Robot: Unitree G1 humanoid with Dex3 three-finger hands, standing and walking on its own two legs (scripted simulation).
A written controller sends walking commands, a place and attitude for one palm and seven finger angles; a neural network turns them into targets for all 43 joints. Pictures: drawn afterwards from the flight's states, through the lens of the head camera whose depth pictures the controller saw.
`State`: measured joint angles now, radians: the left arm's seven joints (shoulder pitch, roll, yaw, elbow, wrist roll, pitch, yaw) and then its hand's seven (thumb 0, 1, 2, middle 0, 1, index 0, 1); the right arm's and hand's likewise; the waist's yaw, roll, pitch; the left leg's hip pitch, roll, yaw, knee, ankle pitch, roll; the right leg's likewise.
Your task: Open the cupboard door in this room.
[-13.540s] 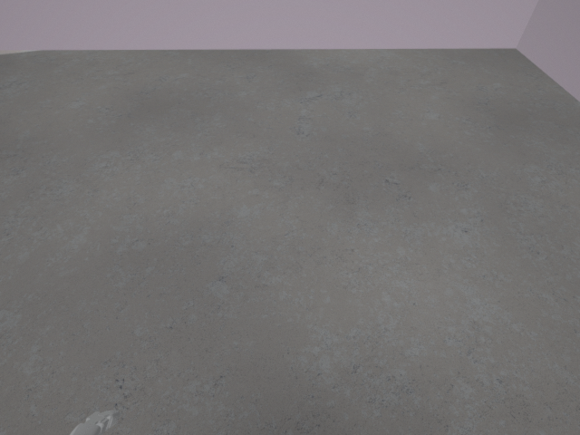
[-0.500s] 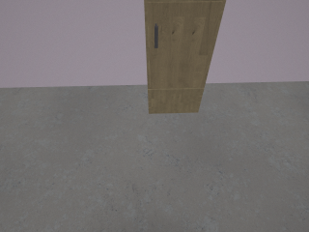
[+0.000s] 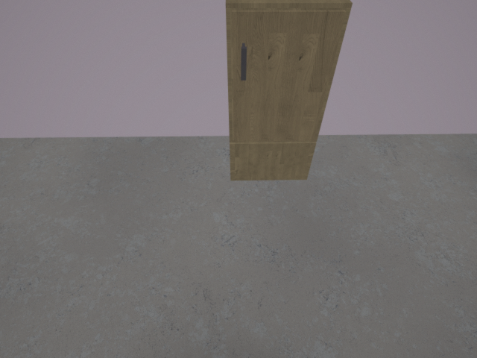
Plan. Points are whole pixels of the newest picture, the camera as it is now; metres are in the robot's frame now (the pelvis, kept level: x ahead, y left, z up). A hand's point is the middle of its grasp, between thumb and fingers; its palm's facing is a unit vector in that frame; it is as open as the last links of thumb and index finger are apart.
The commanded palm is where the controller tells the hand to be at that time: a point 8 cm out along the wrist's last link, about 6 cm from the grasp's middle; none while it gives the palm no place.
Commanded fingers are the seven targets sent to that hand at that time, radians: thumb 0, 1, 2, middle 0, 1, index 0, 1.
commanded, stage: look at it before walking up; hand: left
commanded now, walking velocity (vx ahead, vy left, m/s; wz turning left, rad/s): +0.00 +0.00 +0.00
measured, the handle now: (243, 61) +1.14 +0.05 -0.04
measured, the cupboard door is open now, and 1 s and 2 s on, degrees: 0 0 0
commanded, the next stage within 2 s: walk to a spot facing it in 0.40 s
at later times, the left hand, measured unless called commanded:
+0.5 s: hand out of the picture -0.02 +0.17 -0.18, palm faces +0.04 -0.98 -0.18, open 7.4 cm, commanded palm none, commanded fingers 0.00 0.90 0.90 -0.20 -0.30 -0.20 -0.30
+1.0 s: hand out of the picture +0.07 +0.17 -0.18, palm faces -0.12 -0.95 -0.29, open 7.4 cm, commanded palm none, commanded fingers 0.00 0.90 0.90 -0.20 -0.30 -0.20 -0.30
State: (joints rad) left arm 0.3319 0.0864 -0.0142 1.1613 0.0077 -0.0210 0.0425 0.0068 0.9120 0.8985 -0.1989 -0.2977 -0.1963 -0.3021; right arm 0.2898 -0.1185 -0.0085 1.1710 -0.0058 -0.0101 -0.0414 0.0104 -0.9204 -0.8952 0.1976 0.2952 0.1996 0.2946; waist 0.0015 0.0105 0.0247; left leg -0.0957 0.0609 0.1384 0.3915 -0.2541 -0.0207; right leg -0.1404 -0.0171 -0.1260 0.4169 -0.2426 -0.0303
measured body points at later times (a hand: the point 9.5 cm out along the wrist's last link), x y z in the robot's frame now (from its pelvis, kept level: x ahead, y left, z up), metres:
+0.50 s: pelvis -0.01 +0.01 +0.00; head -0.01 +0.00 +0.45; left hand -0.02 +0.22 -0.16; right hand -0.04 -0.19 -0.17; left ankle -0.03 +0.12 -0.74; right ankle -0.01 -0.09 -0.74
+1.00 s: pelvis +0.00 -0.03 -0.03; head +0.01 -0.07 +0.42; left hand +0.08 +0.22 -0.16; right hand -0.02 -0.27 -0.20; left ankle -0.03 +0.12 -0.71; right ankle -0.02 -0.10 -0.74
